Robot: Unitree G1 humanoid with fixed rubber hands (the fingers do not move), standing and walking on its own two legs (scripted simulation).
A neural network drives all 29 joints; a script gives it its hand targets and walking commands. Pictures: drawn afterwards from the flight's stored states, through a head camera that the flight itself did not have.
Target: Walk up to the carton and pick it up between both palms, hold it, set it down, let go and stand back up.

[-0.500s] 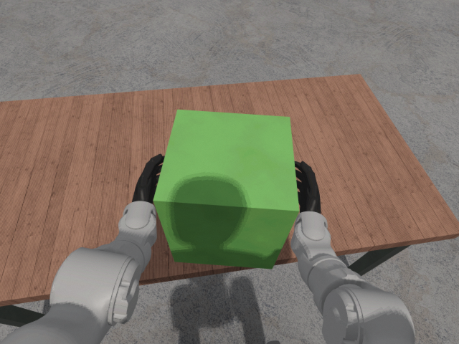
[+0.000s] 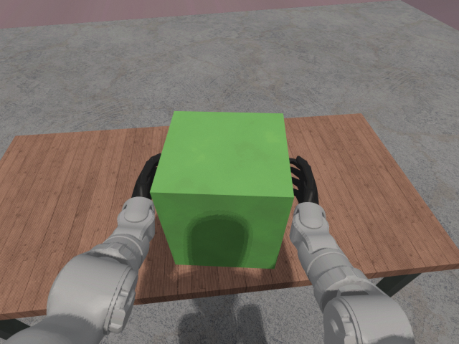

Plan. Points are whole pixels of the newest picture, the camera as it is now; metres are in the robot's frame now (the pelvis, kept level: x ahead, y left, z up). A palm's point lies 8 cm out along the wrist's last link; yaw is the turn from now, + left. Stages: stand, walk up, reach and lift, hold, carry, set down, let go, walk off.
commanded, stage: reach and lift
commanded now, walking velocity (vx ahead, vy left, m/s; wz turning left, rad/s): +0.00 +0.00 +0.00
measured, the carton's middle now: (226, 193) +0.43 -0.03 +0.03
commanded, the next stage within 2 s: none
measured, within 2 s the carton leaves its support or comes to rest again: neither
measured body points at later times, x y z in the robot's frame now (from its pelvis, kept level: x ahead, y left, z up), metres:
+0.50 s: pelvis +0.00 +0.01 +0.03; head +0.02 -0.01 +0.48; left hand +0.42 +0.12 +0.09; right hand +0.38 -0.18 +0.07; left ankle +0.00 +0.10 -0.70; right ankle +0.02 -0.13 -0.70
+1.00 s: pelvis +0.02 -0.01 +0.05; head +0.01 +0.00 +0.50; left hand +0.42 +0.13 +0.14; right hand +0.40 -0.18 +0.14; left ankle +0.00 +0.10 -0.70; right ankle +0.02 -0.13 -0.70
